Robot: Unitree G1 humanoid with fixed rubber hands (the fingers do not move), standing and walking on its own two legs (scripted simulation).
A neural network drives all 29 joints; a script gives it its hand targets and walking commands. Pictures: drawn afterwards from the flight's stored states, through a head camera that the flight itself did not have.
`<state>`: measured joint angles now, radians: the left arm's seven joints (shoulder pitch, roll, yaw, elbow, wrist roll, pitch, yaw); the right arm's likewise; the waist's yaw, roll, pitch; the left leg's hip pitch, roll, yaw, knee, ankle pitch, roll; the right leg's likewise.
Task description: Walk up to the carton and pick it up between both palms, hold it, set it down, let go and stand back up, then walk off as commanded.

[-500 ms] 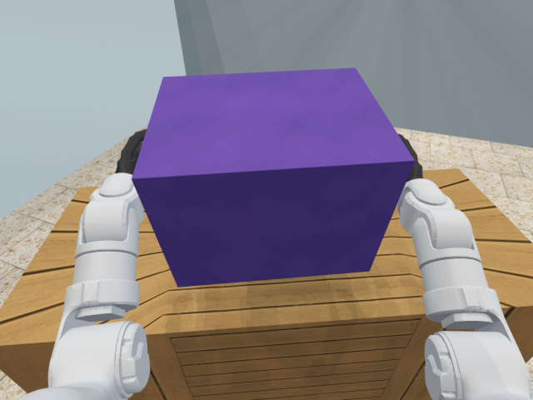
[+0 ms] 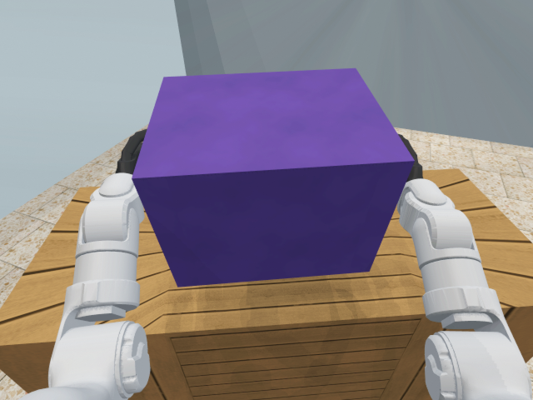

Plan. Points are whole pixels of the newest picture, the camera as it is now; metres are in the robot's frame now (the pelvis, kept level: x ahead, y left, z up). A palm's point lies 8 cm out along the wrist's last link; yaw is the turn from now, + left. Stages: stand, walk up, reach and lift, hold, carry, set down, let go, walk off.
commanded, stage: hold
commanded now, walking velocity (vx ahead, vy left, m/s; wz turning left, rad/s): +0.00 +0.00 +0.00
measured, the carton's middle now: (268, 175) +0.40 +0.01 +0.18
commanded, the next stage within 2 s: set down in 0.42 s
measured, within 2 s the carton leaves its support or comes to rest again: neither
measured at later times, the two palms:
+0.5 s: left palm (130, 180) +0.36 +0.21 +0.21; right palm (407, 183) +0.35 -0.20 +0.20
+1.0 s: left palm (137, 185) +0.37 +0.20 +0.20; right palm (403, 180) +0.38 -0.21 +0.19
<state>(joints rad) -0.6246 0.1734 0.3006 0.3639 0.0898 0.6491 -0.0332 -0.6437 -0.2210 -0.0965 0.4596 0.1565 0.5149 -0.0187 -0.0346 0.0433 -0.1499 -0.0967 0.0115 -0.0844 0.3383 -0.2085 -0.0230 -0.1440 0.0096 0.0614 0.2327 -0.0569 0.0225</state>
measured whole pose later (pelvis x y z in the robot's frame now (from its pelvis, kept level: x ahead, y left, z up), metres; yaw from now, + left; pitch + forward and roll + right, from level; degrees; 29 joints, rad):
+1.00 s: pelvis +0.01 +0.00 +0.00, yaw +0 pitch -2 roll -1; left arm -0.59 0.10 0.38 0.36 0.15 0.51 -0.07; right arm -0.71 -0.21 -0.18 0.68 0.06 0.29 0.09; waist -0.04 0.04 -0.13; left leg -0.08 0.01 -0.08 0.33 -0.21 -0.02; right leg -0.13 0.01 0.06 0.23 -0.07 0.02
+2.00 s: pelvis +0.03 +0.01 +0.00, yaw +0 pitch +1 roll -1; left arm -0.50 0.04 0.30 0.42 0.15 0.28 0.06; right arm -0.61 -0.20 -0.21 0.78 0.06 0.03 0.12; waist -0.03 0.03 -0.06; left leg -0.10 0.01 -0.08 0.32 -0.24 -0.02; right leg -0.15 0.01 0.06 0.23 -0.10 0.03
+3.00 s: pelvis +0.05 +0.00 +0.00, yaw +0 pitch +10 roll -1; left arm -0.50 -0.01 0.30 0.61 0.15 0.02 0.13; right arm -0.67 -0.22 -0.34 1.03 -0.07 -0.21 0.18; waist 0.01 0.03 -0.06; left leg -0.25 0.01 -0.08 0.32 -0.23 -0.03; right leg -0.31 0.01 0.06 0.25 -0.11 0.02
